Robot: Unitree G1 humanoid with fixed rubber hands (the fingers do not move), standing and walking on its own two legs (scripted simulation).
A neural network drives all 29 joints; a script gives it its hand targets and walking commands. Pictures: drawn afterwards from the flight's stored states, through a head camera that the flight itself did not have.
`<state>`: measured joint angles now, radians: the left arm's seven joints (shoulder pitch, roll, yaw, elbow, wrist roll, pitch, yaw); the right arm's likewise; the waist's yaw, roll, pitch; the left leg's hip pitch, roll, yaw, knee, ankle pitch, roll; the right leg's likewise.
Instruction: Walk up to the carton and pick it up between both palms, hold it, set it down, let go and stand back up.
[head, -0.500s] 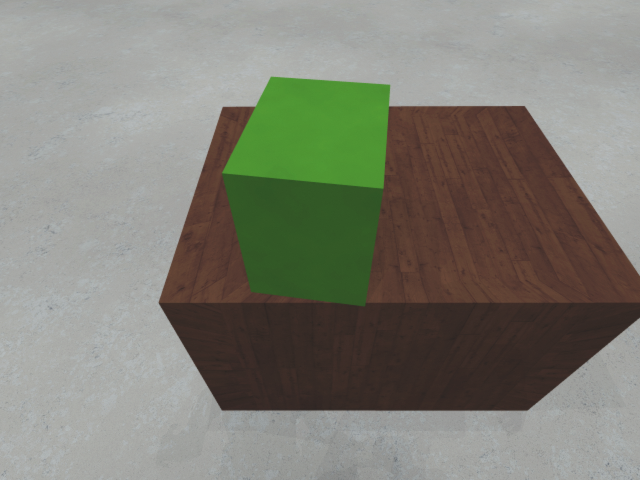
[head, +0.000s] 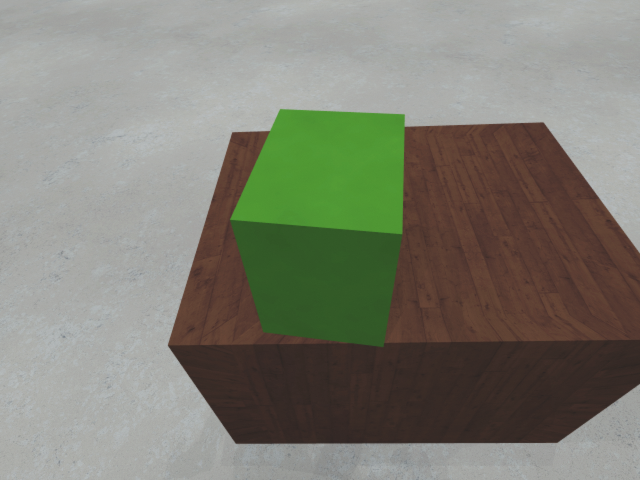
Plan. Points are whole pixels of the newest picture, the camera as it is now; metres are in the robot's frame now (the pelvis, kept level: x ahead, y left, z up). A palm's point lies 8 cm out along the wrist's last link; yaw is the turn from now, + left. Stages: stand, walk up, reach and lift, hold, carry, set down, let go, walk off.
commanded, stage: walk up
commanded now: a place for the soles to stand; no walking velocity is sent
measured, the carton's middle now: (331, 227) +0.55 -0.02 -0.01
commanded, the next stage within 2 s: none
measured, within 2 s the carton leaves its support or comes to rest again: neither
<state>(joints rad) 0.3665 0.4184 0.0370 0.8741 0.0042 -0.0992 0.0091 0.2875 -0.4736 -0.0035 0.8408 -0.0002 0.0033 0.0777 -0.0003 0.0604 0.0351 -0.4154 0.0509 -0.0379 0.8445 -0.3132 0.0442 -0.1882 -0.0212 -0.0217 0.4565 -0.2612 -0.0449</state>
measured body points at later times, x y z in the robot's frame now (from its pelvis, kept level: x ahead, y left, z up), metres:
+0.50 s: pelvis +0.11 +0.07 +0.00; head +0.14 +0.07 +0.44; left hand +0.16 +0.40 -0.11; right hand +0.15 -0.24 -0.12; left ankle +0.08 +0.16 -0.74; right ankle +0.15 -0.06 -0.71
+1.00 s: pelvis +0.14 +0.07 -0.01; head +0.15 +0.06 +0.44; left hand +0.26 +0.40 -0.10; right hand +0.22 -0.24 -0.13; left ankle +0.13 +0.19 -0.74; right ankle +0.19 -0.04 -0.74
